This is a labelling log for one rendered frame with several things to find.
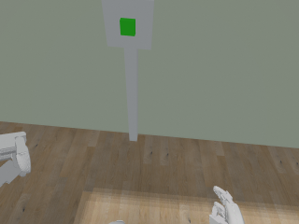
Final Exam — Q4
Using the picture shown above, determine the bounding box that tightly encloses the right robot hand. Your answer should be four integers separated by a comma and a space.
209, 186, 245, 224

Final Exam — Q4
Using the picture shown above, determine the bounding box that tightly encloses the panel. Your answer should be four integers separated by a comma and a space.
101, 0, 154, 141

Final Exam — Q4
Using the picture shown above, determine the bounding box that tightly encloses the left robot hand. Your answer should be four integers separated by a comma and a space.
0, 132, 31, 187

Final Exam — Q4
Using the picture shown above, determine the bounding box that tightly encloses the button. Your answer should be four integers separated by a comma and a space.
120, 18, 135, 36

